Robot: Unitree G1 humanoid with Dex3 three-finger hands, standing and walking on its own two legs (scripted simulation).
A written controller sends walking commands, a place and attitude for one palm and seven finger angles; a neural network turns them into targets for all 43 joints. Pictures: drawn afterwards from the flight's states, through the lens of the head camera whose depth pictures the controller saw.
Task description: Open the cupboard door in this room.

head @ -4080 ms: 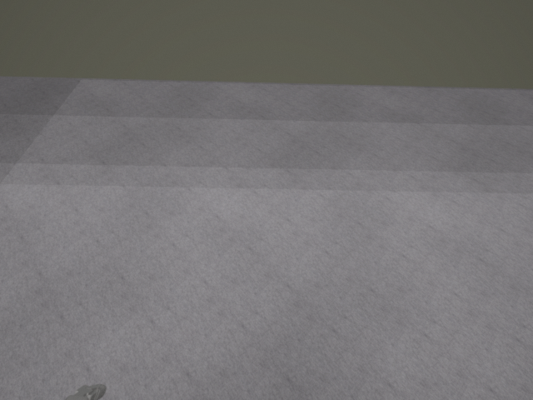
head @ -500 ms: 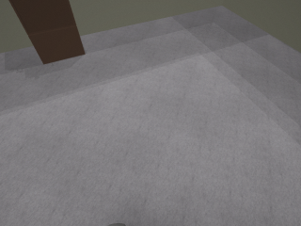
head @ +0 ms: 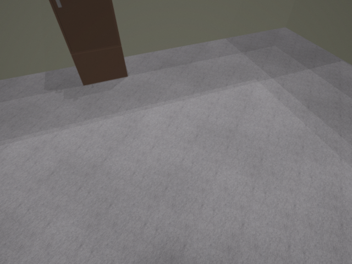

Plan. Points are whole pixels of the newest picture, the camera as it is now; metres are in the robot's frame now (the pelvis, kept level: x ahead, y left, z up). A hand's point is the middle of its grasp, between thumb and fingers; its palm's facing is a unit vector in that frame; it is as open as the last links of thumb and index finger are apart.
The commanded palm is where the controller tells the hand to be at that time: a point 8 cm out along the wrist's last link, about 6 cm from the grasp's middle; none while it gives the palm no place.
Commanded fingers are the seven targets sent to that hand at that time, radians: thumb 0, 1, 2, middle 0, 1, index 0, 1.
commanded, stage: stand and wait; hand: left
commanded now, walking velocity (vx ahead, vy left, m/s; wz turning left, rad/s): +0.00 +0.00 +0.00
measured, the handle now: out of the picture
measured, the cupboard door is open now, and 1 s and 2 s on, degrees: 0 0 0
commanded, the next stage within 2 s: turn or walk to find it in 0.54 s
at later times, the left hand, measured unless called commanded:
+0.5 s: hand out of the picture -0.03 +0.20 -0.17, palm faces +0.03 -0.98 -0.20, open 7.3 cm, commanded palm none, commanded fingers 0.00 0.90 0.90 -0.20 -0.30 -0.20 -0.30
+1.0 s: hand out of the picture -0.04 +0.20 -0.18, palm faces +0.13 -0.97 -0.20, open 7.3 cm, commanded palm none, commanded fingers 0.00 0.90 0.90 -0.20 -0.30 -0.20 -0.30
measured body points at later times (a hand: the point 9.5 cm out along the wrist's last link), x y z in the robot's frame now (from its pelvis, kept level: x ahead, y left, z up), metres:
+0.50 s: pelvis -0.03 +0.03 +0.00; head -0.03 +0.02 +0.45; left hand -0.03 +0.25 -0.15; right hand -0.01 -0.20 -0.16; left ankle -0.01 +0.13 -0.74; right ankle -0.02 -0.10 -0.74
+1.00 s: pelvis -0.03 +0.02 +0.00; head -0.01 +0.02 +0.45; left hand -0.04 +0.25 -0.16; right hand -0.02 -0.20 -0.16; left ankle -0.01 +0.13 -0.74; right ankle -0.02 -0.10 -0.74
